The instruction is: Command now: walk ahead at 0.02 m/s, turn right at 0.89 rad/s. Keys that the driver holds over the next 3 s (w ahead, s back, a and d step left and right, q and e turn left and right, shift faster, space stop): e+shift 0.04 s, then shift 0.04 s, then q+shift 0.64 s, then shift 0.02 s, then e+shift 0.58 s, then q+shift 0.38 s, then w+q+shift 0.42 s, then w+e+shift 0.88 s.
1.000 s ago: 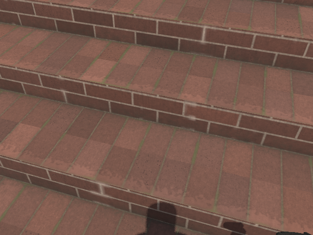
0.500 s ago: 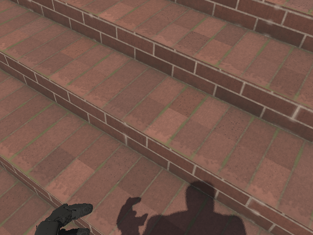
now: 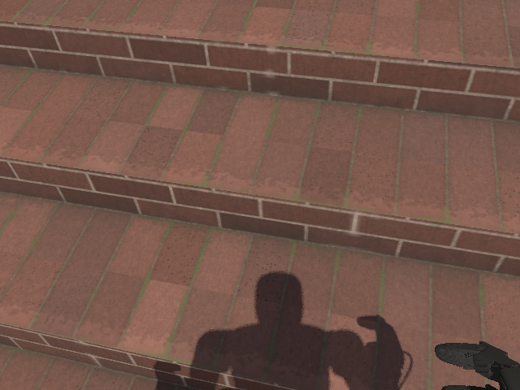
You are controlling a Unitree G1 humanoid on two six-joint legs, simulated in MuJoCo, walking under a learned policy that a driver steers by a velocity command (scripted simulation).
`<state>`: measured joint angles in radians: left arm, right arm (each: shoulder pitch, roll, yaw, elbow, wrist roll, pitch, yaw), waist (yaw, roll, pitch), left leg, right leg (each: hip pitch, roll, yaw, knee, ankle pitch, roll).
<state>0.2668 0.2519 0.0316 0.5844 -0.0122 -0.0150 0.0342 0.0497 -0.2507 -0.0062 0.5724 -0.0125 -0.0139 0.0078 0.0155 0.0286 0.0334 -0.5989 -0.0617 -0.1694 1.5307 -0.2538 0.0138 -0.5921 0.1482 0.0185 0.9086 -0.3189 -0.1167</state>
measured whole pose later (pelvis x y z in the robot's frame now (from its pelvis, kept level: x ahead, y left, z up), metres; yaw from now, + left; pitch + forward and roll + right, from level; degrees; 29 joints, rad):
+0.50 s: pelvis +0.16 +0.05 +0.04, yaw +4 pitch +2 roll +0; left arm 0.17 0.19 -0.01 0.60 0.01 0.02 0.05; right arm 0.21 -0.24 -0.02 0.60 0.03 0.02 0.00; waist 0.03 -0.01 -0.01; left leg -0.63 0.06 0.02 0.99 -0.34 -0.10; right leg -0.17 0.06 0.03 0.55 -0.41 -0.06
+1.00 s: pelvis +0.27 +0.08 +0.05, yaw +15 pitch +1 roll -1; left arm 0.26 0.21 0.01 0.65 -0.03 0.04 0.07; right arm 0.21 -0.13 0.03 0.61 -0.03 0.02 -0.07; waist 0.01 -0.06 -0.01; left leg -0.26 -0.02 -0.08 0.53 -0.28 0.02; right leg -0.92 0.12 0.16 2.14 -0.46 0.14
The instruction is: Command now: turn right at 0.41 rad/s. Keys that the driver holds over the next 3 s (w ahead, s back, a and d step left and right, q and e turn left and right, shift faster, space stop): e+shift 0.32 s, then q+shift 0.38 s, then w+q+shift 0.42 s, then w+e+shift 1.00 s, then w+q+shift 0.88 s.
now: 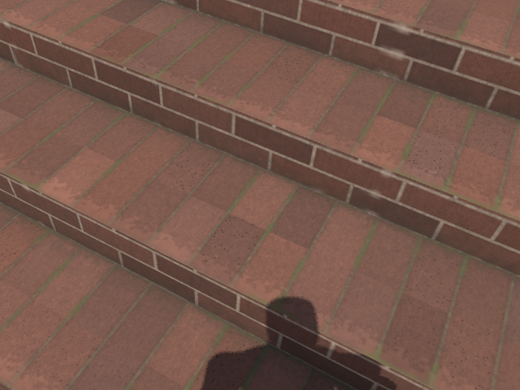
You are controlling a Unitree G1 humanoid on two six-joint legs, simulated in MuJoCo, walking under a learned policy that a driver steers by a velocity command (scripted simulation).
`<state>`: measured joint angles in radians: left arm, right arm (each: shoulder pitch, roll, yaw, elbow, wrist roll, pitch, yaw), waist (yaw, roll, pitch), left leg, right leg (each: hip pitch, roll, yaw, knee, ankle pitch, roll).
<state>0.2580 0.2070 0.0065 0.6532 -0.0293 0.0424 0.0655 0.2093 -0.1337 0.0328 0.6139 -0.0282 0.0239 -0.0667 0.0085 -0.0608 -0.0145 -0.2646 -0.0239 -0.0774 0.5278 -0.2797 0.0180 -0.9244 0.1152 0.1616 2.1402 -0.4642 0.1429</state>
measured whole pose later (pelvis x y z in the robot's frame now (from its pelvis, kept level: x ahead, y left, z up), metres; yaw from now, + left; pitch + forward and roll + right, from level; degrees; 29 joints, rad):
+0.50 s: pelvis +0.06 -0.15 +0.07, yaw -19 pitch -1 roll +2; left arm 0.16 0.14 -0.03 0.56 0.04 0.01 0.04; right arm 0.30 -0.31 -0.06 0.69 0.00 0.09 -0.06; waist -0.05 0.06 -0.02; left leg -0.71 -0.12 -0.03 1.79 -0.27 -0.08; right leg -0.58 -0.10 -0.11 1.18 -0.57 -0.04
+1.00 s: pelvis +0.18 -0.13 +0.09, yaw +1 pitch -1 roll -2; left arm 0.19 0.27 0.06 0.67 0.01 -0.03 0.02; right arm 0.30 -0.24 -0.06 0.54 0.02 0.08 0.01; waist -0.10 -0.08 -0.07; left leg -0.49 0.13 0.09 1.06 -0.60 0.01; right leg -0.17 -0.29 -0.44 1.01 -0.66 0.06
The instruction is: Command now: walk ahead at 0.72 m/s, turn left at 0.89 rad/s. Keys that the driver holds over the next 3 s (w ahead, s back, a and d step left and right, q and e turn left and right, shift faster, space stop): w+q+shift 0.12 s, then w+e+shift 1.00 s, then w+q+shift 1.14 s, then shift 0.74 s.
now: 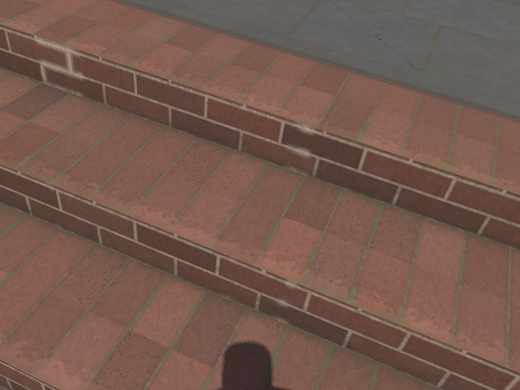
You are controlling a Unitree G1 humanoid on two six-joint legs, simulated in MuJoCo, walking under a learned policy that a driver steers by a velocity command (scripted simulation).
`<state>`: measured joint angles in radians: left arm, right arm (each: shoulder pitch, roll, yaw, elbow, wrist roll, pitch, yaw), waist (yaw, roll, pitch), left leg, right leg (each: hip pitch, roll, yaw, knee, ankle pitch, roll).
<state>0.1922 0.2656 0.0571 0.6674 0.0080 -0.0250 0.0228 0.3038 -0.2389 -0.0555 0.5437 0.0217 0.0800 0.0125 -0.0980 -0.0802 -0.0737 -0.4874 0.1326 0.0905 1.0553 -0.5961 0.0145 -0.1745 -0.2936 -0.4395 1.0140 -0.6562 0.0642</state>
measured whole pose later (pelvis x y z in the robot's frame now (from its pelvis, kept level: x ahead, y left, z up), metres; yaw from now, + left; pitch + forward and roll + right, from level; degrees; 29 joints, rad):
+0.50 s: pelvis +0.24 +0.04 +0.05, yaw +7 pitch +1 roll -1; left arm 0.62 0.20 0.03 0.87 -0.01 -0.04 -0.03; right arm -0.08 -0.15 0.06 0.40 -0.02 -0.13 0.05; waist 0.14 0.05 -0.06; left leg -0.79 -0.04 -0.06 1.90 -0.38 -0.01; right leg -0.21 0.15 0.02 0.61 -0.43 -0.14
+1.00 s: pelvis +0.60 +0.07 +0.22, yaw -19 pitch +0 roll +3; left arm -0.07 0.24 0.00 0.44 -0.05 -0.02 -0.04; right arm 0.51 -0.25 -0.02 0.98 -0.05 -0.06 0.00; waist -0.04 -0.01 -0.08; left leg -0.09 0.09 0.31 0.51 -0.40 -0.04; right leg -1.21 -0.03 0.05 2.06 -0.20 -0.15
